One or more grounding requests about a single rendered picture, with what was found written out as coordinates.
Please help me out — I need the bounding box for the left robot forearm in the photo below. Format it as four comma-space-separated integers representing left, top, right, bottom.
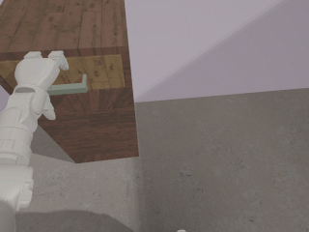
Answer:
0, 83, 47, 165

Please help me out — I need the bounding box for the left robot upper arm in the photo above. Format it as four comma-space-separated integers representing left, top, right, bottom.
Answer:
0, 163, 34, 232

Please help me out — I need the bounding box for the drawer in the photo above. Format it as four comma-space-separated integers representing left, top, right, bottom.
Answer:
0, 54, 126, 90

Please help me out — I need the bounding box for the robot left hand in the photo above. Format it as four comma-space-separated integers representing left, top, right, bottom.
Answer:
14, 50, 69, 120

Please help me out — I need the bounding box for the cabinet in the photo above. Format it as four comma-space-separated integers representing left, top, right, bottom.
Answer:
0, 0, 139, 163

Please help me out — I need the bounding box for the handle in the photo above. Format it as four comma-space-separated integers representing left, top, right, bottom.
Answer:
46, 74, 88, 96

